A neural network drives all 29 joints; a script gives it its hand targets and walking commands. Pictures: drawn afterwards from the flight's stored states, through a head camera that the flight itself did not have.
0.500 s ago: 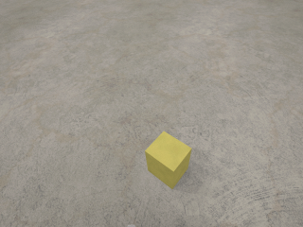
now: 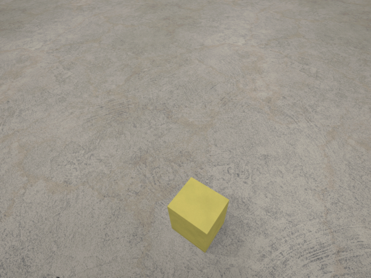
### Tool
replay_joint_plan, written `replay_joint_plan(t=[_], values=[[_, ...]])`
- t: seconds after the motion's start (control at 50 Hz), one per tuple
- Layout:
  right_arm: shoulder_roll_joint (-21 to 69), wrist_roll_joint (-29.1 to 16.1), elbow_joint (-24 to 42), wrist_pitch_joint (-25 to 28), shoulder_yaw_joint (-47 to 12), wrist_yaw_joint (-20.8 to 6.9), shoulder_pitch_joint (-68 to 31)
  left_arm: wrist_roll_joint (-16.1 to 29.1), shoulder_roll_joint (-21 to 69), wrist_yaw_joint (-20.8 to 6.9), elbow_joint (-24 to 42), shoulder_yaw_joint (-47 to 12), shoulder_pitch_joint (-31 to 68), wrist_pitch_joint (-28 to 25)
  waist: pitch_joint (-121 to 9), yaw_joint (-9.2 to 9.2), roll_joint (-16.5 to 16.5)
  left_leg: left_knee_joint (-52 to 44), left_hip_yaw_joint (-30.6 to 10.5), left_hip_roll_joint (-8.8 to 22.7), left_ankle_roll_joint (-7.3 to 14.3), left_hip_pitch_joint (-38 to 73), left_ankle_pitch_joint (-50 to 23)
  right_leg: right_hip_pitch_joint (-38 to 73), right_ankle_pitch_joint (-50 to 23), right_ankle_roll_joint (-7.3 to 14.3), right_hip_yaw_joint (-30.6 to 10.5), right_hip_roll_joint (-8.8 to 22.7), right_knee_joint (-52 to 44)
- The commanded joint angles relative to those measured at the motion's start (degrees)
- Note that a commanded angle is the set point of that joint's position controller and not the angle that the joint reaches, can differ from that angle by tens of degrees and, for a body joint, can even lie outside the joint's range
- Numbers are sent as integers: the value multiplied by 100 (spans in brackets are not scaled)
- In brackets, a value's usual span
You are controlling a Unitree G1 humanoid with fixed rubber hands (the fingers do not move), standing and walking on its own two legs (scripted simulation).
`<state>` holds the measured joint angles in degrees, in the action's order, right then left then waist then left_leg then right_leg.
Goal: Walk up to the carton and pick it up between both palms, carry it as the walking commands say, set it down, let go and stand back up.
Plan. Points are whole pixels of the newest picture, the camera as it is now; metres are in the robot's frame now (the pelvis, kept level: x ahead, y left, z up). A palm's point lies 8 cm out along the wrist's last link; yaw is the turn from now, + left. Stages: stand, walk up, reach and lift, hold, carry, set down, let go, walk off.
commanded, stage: walk up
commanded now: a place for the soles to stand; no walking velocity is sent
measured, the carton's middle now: (198, 215) +0.53 -0.02 -0.62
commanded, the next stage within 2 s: none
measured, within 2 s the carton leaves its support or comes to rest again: neither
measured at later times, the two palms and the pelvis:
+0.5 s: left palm out of the picture +0.10 +0.35 -0.06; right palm (364, 277) +0.15 -0.33 -0.06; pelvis +0.01 +0.01 +0.02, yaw -3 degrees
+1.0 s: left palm out of the picture +0.24 +0.50 -0.05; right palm out of the picture +0.07 -0.19 -0.10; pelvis +0.08 +0.16 -0.01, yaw -16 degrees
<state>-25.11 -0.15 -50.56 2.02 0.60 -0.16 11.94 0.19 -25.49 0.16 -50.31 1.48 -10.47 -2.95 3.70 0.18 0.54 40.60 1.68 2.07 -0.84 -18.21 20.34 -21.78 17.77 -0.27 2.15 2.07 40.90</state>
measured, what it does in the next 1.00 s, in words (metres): steps to the left, turning right: left foot, then right foot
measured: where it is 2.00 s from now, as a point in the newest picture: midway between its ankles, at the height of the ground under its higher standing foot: outside the picture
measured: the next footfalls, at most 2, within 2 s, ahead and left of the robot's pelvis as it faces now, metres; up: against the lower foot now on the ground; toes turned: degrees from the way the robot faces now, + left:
left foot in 0.74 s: +0.15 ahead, +0.24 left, +0.00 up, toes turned -9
right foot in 0.94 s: +0.14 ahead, +0.03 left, +0.00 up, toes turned -19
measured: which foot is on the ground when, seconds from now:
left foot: down 0.00-0.40, up 0.42-0.72, down 0.74-0.94, up 0.96-1.00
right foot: down 0.00-0.72, up 0.74-0.92, down 0.94-1.00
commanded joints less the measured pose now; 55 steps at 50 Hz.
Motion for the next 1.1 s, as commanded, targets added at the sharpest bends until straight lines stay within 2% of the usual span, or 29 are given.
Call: replay_joint_plan(t=[0.0,0.04,0.08,0.38,0.4,0.42,0.44,0.46,0.48,0.52,0.54,0.62,0.66,0.68,0.7,0.72,0.74,0.76,0.78,0.82,0.86,0.9,0.92,0.94,0.96,0.98,1.0,1.04,1.08], values=[[-1258,-18,32,123,244,25,-322,46,-1044,34,5,205,92,-44,-697,-142,-252,-939,-875,684,533,-22,-1583,861,-1425,354,-558,423,-717],[-1101,-50,-153,77,207,33,-402,34,-1085,49,-114,195,300,-47,-783,-53,-247,-833,-550,465,404,224,-1793,974,-1908,457,-704,601,-887],[-1026,-52,-312,37,192,37,-461,47,-1060,62,-209,160,492,-36,-766,-3,-168,-935,-507,447,385,426,-1839,945,-2083,485,-716,675,-981],[-883,-3,-1003,-71,135,-12,-1248,8,-840,2,-1028,-2,1215,54,-576,-43,-26,-2278,-514,556,253,1014,-1465,1433,-1417,182,-561,620,-2256],[-1505,377,-47,-215,592,-250,-1621,-4,-1691,182,-1015,458,-396,-39,-493,-291,344,-648,391,181,236,383,648,1534,-318,649,-1412,888,-2155],[-1167,399,229,-354,566,-385,-1601,-69,-2144,282,-1001,664,-954,-80,-443,-402,-341,359,66,-145,223,-1376,1410,2383,801,1168,-3000,1560,-2504],[-1014,469,486,-468,593,-483,-1589,-80,-2237,366,-757,812,-1071,-120,-315,-359,-370,1319,-829,111,256,-2234,1118,2542,1636,1531,-3849,2087,-2739],[-1042,467,601,-505,651,-540,-1574,-41,-2073,434,-528,812,-780,-167,-215,-181,-93,1734,-1143,301,226,-2419,576,2253,1697,1563,-3707,2070,-2674],[-1066,472,728,-503,705,-578,-1518,-42,-1912,469,-382,796,-596,-206,-219,-77,-33,1842,-1173,412,144,-2394,293,1981,1518,1464,-3359,1849,-2613],[-1087,455,837,-526,757,-665,-1261,-123,-1834,469,-196,800,-443,-255,-305,29,-378,1570,-864,386,-18,-1731,281,1200,1063,1204,-2504,1335,-2423],[-1061,457,906,-559,789,-705,-1223,-158,-1854,458,-130,811,-519,-266,-307,33,-570,1457,-742,306,-37,-1436,399,805,1030,1166,-2340,1201,-2335],[-1114,485,1241,-650,933,-760,-1285,-208,-2142,498,110,859,-902,-245,-149,-74,-1043,924,-559,139,58,-1022,623,-42,1665,1186,-2506,1152,-2123],[-1197,468,1255,-635,1032,-740,-860,-244,-2246,533,233,865,-798,-207,-257,107,-1262,696,-347,39,143,-383,593,-484,1468,1127,-2388,1062,-1913],[-1230,455,1183,-612,1089,-717,-391,-259,-2245,547,324,846,-579,-180,-328,404,-1165,306,-201,-43,214,383,391,-1029,1470,1044,-2115,918,-1585],[-1362,497,979,-569,1180,-670,434,-300,-1967,571,437,755,-398,-152,-520,878,-417,-222,-111,-324,316,1670,624,-1924,1553,800,-1498,447,-550],[-1805,610,907,-505,1305,-593,1201,-275,-1264,626,541,555,-480,-156,-490,1302,1508,-1721,-1369,364,604,2120,1939,-2693,2026,478,-601,-478,1487],[-2113,499,1323,-437,1237,-536,350,-113,-1043,762,649,455,-565,-134,-99,802,1736,-2919,-3587,1872,1105,1245,3034,-3325,1940,213,-276,-649,2636],[-2107,330,1468,-446,1207,-535,-313,-133,-1475,790,482,500,-804,-164,-40,403,987,-3072,-3763,1966,1329,238,3301,-2540,1478,299,-692,-149,3010],[-1891,355,1554,-463,1120,-525,-489,-87,-1721,722,238,585,-1107,-172,-71,211,811,-2699,-3120,1700,1453,-93,3043,-1972,1229,247,-529,15,2880],[-1573,423,1636,-451,978,-493,-495,-67,-1775,584,-72,641,-1539,-167,64,35,985,-2048,-1895,1194,1454,-406,2286,-1234,1063,91,18,163,1915],[-1496,490,1695,-455,936,-499,-188,-43,-1538,507,-30,647,-1630,-220,50,80,1150,-1944,-1479,1175,1562,-789,1933,-377,1024,190,234,76,1035],[-1371,456,1871,-524,880,-502,-437,-62,-1372,526,-66,672,-2096,-314,-7,-306,620,-1250,-856,983,1382,-1677,2003,1303,129,355,292,-92,-399],[-1150,430,1930,-543,819,-488,-422,-116,-1585,583,-76,763,-2515,-374,-70,-601,57,-144,-494,765,1030,-2522,1948,2350,406,505,-454,158,-856],[-709,377,2080,-493,675,-460,-333,-218,-2198,673,92,916,-2826,-429,-189,-782,-1281,1797,78,362,496,-3233,1357,2758,2071,852,-2732,1477,-1879],[-957,404,2113,-554,759,-452,-328,-208,-2547,729,375,934,-2391,-461,-90,-435,-673,2550,-651,206,252,-3694,1294,1946,2673,1482,-5017,2458,-2618],[-1402,381,2030,-574,896,-415,-282,-102,-2340,726,482,904,-2137,-462,-16,-207,248,2854,-1029,496,195,-3409,984,1616,2164,1658,-4534,2313,-2231],[-1434,368,1950,-569,943,-422,-55,-59,-2213,707,539,869,-1962,-470,-43,-92,215,2941,-984,635,152,-3227,626,1455,1599,1620,-3907,2080,-1924],[-1410,360,1708,-572,974,-451,359,-52,-2023,679,686,803,-1616,-447,-127,121,-326,2711,-778,668,47,-2528,242,779,739,1325,-2719,1432,-1496],[-1173,258,1542,-548,927,-471,483,-102,-1888,598,815,698,-1432,-415,-70,141,-914,2222,-377,469,37,-1721,336,-106,-472,1267,-1921,1021,-1188]])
